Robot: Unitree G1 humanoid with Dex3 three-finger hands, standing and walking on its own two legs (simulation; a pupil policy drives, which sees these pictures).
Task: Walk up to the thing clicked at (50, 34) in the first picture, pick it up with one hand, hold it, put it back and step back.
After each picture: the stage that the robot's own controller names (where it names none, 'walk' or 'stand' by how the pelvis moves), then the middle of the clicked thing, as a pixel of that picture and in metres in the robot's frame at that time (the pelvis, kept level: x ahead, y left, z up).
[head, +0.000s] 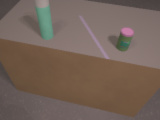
stand; (44, 18) +0.74 +0.21 +0.00
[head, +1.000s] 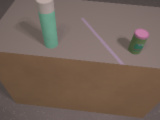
walk; (48, 24) +0.63 +0.16 +0.03
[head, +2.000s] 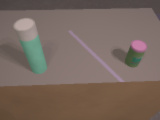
stand; (33, 49) +0.47 +0.21 +0.03
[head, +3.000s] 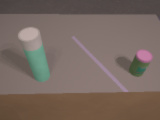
stand; (36, 58) +0.44 +0.19 +0.01
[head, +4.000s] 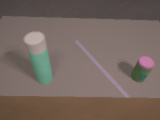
stand; (40, 61) +0.43 +0.18 +0.00
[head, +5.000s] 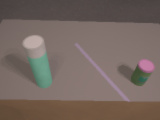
stand; (39, 64) +0.42 +0.18 +0.00
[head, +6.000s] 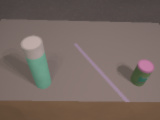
stand; (38, 65) +0.42 +0.19 +0.00
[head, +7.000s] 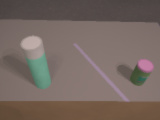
stand; (38, 65) +0.42 +0.19 +0.00
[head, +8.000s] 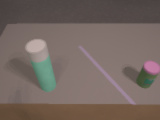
rise first; (43, 68) +0.40 +0.19 +0.00
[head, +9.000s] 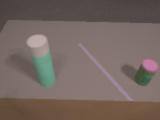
go down; (43, 64) +0.42 +0.19 +0.00
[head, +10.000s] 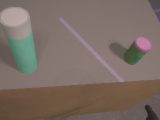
go down; (22, 46) +0.43 +0.17 +0.04
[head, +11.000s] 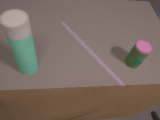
go down; (23, 48) +0.43 +0.18 +0.05
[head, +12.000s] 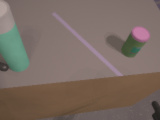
close in; (9, 42) +0.43 +0.20 +0.08
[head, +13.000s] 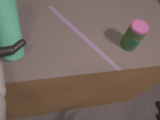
close; (6, 20) +0.50 +0.20 +0.09
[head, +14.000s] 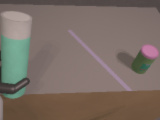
lift; (15, 58) +0.35 +0.20 +0.12
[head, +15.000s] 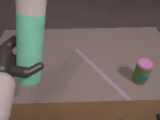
hold; (30, 41) +0.34 +0.16 +0.23
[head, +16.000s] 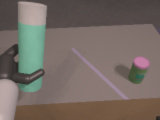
hold; (31, 49) +0.35 +0.15 +0.19
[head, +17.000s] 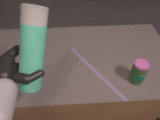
crouch; (32, 50) +0.35 +0.16 +0.18
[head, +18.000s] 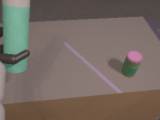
crouch; (16, 31) +0.42 +0.20 +0.19
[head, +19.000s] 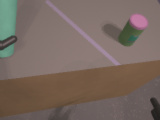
lower; (2, 16) +0.51 +0.19 +0.09
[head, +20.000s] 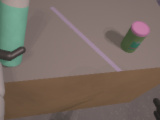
lower; (13, 28) +0.47 +0.18 +0.09
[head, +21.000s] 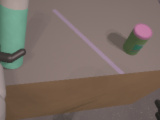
lower; (13, 30) +0.47 +0.18 +0.08
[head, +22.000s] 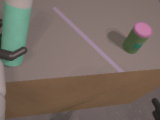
lower; (15, 28) +0.47 +0.18 +0.09
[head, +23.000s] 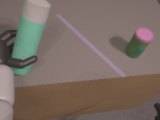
draw back; (28, 39) +0.44 +0.15 +0.08
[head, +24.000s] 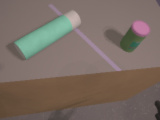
withdraw; (49, 33) +0.51 +0.07 +0.00
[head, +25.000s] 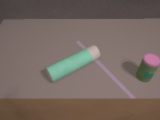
sink last; (74, 62) +0.49 +0.07 -0.04
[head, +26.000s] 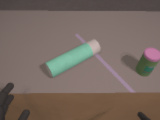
stand; (73, 57) +0.50 +0.06 -0.04
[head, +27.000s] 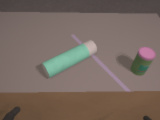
stand; (70, 57) +0.50 +0.06 -0.03
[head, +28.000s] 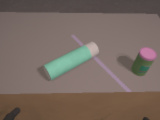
stand; (72, 59) +0.49 +0.05 -0.03
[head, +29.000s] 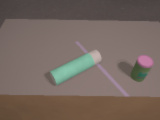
stand; (76, 66) +0.49 +0.04 -0.09
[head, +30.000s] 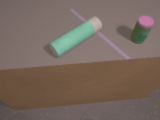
walk; (76, 36) +0.56 +0.03 -0.06
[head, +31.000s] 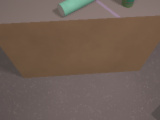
walk; (79, 1) +0.83 +0.03 -0.07
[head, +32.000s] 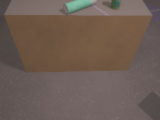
stand; (80, 4) +1.06 +0.03 -0.07
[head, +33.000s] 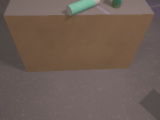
stand; (83, 5) +1.02 +0.00 -0.09
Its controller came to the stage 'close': yes
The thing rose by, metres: 0.21
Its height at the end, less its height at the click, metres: -0.09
